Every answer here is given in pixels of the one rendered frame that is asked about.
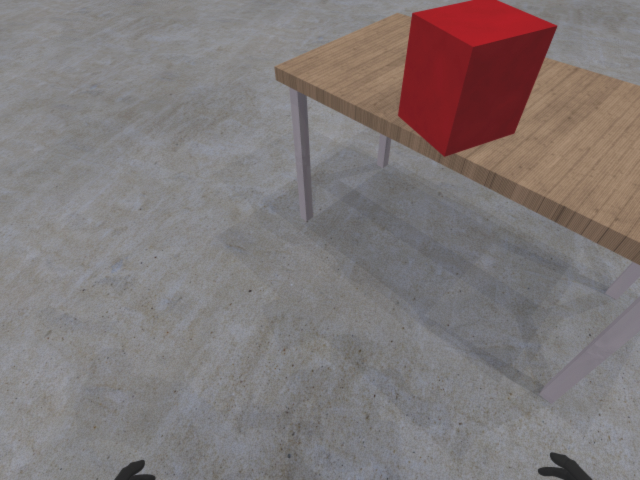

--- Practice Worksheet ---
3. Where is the left robot hand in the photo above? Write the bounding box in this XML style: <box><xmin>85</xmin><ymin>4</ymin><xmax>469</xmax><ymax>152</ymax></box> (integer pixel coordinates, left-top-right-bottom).
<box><xmin>114</xmin><ymin>460</ymin><xmax>156</xmax><ymax>480</ymax></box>

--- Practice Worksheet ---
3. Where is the carton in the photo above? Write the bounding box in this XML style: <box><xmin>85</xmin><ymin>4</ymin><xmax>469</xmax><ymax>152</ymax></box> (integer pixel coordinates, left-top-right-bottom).
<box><xmin>398</xmin><ymin>0</ymin><xmax>557</xmax><ymax>157</ymax></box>

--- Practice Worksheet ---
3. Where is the table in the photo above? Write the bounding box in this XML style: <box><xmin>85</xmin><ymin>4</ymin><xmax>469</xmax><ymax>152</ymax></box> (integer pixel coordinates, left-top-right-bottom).
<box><xmin>274</xmin><ymin>13</ymin><xmax>640</xmax><ymax>404</ymax></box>

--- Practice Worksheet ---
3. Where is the right robot hand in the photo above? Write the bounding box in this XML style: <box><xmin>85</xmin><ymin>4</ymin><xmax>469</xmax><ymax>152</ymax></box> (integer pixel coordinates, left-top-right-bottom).
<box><xmin>538</xmin><ymin>452</ymin><xmax>592</xmax><ymax>480</ymax></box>

